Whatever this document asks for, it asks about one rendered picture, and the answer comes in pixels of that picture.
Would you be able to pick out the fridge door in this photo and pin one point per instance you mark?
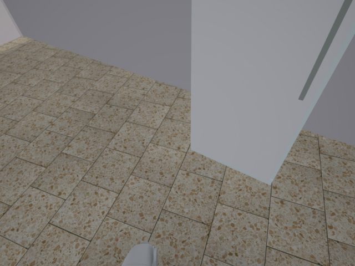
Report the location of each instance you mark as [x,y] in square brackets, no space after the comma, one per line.
[250,60]

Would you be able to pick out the robot left thigh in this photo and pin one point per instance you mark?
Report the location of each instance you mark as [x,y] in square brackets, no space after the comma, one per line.
[142,255]

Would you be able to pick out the handle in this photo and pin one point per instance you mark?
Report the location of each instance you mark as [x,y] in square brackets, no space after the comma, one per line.
[345,6]

